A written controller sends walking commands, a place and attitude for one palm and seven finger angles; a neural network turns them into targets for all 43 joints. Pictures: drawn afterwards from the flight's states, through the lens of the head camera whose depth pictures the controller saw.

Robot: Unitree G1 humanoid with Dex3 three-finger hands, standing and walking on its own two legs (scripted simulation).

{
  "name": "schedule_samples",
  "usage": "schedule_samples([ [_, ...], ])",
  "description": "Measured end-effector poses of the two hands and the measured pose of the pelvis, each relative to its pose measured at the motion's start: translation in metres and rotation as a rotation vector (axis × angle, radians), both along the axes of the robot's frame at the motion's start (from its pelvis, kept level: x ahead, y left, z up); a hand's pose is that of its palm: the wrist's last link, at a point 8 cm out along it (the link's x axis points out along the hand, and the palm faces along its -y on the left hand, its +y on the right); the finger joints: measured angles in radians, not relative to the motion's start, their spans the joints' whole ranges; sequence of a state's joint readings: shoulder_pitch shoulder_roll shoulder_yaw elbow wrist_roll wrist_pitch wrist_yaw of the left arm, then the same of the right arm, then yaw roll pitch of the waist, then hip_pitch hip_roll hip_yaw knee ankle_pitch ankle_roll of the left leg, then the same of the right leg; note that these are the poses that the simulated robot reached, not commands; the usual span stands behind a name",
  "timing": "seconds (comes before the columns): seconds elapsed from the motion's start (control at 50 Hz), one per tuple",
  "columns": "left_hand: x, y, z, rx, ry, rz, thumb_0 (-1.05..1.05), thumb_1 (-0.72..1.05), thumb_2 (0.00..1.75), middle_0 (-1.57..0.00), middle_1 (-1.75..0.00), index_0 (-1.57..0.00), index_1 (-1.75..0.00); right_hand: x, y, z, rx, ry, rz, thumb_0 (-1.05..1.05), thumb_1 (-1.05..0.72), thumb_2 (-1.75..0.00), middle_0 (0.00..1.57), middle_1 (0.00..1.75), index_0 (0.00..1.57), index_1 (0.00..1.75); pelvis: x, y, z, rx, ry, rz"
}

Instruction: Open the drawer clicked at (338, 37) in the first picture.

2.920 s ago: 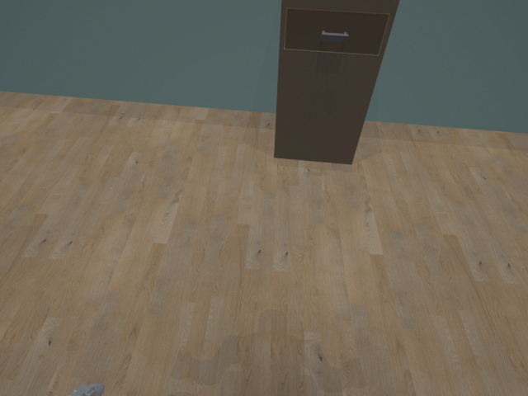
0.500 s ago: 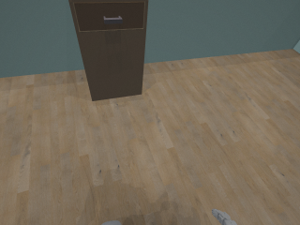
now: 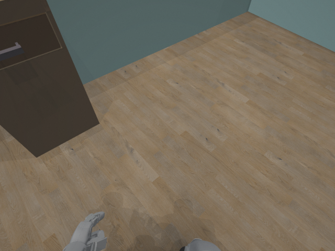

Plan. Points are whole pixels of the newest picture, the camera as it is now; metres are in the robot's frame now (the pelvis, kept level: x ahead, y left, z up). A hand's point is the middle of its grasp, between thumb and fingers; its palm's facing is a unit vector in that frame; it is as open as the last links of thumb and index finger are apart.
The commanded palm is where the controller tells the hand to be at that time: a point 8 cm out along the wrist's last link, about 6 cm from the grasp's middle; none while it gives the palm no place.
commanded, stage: walk to a spot facing it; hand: left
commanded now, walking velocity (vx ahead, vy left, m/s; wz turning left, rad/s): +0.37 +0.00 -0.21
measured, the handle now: (6, 50) +0.85 +0.65 -0.03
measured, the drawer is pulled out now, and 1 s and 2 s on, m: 0.00 0.00 0.00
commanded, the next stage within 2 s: turn to face it in 0.52 s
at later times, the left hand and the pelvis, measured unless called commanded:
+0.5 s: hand (85, 225) +0.21 +0.23 -0.17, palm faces -0.05 -0.99 -0.16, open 7.4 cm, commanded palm none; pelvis +0.21 +0.05 +0.02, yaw -9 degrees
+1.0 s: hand (126, 142) +0.47 +0.14 -0.14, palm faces -0.13 -0.98 -0.18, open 7.4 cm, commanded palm none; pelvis +0.33 +0.00 +0.01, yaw -6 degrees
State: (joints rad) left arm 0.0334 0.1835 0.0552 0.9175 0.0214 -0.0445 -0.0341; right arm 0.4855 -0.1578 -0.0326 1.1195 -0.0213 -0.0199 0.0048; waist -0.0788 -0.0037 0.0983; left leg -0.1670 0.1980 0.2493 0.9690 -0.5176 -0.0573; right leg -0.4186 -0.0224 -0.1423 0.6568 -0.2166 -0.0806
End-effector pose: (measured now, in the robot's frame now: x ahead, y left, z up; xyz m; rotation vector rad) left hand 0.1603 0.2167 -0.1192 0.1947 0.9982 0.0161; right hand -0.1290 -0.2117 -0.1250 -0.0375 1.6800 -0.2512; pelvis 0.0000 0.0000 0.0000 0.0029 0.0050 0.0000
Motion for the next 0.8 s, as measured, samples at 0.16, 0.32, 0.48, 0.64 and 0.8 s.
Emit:
schedule_samples([
  [0.16, -0.004, 0.016, 0.009, 0.061, 0.14, 0.085, -0.03, 0.95, 0.9, -0.21, -0.3, -0.21, -0.3, 0.181, -0.015, 0.002, -0.032, -0.331, 0.05, 0.0, -0.91, -0.89, 0.2, 0.3, 0.2, 0.3, 0.064, -0.002, 0.02, -0.014, 0.006, -0.049],
  [0.32, -0.006, 0.052, -0.006, 0.058, 0.294, 0.148, -0.01, 0.93, 0.9, -0.21, -0.3, -0.2, -0.3, 0.342, -0.012, 0.02, -0.083, -0.55, 0.16, 0.0, -0.93, -0.89, 0.2, 0.3, 0.2, 0.3, 0.138, 0.02, 0.016, -0.04, -0.002, -0.071],
  [0.48, 0.039, 0.066, -0.02, 0.018, 0.439, 0.105, 0.01, 0.91, 0.9, -0.2, -0.3, -0.2, -0.3, 0.406, 0.011, 0.03, -0.143, -0.607, 0.134, 0.0, -0.92, -0.89, 0.2, 0.3, 0.2, 0.3, 0.207, 0.044, 0.014, -0.027, -0.026, -0.153],
  [0.64, 0.161, 0.046, -0.006, 0.007, 0.336, 0.001, 0.01, 0.91, 0.9, -0.2, -0.3, -0.2, -0.3, 0.365, 0.013, 0.026, -0.15, -0.392, -0.038, -0.01, -0.95, -0.89, 0.21, 0.3, 0.21, 0.3, 0.26, 0.04, 0.027, -0.02, -0.011, -0.234],
  [0.8, 0.284, -0.008, -0.006, 0.059, 0.17, -0.134, 0.01, 0.91, 0.9, -0.2, -0.3, -0.2, -0.3, 0.327, 0.012, -0.003, -0.058, -0.178, -0.173, 0.0, -0.92, -0.89, 0.2, 0.3, 0.2, 0.3, 0.307, 0.003, 0.01, 0.009, -0.017, -0.234],
])
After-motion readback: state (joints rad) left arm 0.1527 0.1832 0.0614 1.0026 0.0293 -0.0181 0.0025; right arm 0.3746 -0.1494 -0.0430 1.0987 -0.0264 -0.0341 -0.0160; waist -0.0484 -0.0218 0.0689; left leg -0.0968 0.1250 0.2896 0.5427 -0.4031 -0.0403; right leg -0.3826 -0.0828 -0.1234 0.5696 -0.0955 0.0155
